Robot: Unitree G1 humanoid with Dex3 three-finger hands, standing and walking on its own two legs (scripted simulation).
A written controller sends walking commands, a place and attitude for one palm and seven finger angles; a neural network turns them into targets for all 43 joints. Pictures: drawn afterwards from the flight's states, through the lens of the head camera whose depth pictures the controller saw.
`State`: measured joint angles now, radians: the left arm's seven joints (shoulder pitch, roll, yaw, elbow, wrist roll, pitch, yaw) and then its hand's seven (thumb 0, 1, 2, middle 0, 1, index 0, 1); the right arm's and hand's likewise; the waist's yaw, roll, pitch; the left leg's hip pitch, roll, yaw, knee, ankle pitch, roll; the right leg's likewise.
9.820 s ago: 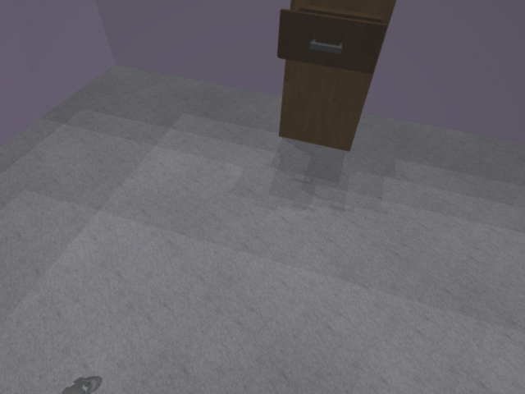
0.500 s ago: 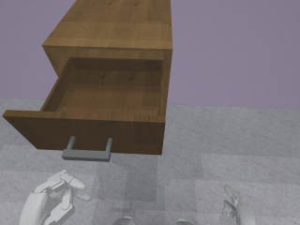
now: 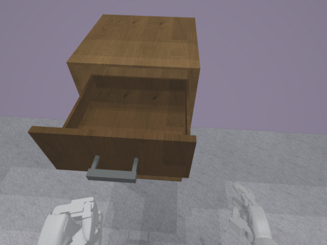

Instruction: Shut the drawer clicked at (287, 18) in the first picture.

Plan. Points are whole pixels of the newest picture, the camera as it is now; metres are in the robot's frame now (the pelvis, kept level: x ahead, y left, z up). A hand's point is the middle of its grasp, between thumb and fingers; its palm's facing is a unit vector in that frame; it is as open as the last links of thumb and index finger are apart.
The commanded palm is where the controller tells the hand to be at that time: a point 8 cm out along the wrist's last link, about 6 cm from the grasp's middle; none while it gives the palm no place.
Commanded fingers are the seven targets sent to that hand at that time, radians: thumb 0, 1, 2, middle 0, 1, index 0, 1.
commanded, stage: raise the hand and make a fist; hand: left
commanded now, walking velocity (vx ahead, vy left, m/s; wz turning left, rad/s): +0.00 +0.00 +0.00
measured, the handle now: (114, 168) +0.30 +0.16 +0.02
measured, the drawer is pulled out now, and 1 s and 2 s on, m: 0.30 0.30 0.30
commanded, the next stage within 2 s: bring the fist close to the handle in 0.52 s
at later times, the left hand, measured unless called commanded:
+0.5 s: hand (101, 231) +0.13 +0.12 +0.12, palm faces +0.06 -1.00 -0.01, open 3.3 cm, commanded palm +0.08 +0.17 +0.12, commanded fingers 0.00 0.90 0.90 -1.40 -1.60 -1.40 -1.60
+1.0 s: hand (114, 222) +0.16 +0.11 +0.08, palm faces +0.03 -1.00 -0.01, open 3.3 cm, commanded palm +0.12 +0.17 +0.08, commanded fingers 0.00 0.90 0.90 -1.40 -1.60 -1.40 -1.60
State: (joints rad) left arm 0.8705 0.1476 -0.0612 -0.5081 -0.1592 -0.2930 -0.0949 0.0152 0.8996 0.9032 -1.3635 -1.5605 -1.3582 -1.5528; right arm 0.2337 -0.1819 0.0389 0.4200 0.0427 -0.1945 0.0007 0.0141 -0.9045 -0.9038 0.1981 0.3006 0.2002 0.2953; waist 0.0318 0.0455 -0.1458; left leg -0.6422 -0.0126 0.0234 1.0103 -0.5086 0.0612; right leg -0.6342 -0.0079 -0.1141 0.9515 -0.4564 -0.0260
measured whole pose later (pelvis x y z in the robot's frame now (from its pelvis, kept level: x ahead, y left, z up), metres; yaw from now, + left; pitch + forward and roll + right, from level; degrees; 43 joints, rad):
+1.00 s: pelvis +0.01 -0.01 -0.01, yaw +0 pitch +11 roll -2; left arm 0.80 0.14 -0.08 -0.43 -0.14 -0.32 -0.06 0.02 0.90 0.90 -1.40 -1.60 -1.40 -1.60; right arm 0.27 -0.22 0.01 0.41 0.04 -0.16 -0.01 0.01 -0.91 -0.90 0.20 0.30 0.20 0.30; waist 0.01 0.04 -0.15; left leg -0.71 0.00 0.02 1.06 -0.53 0.04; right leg -0.71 0.00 -0.12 1.01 -0.49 -0.05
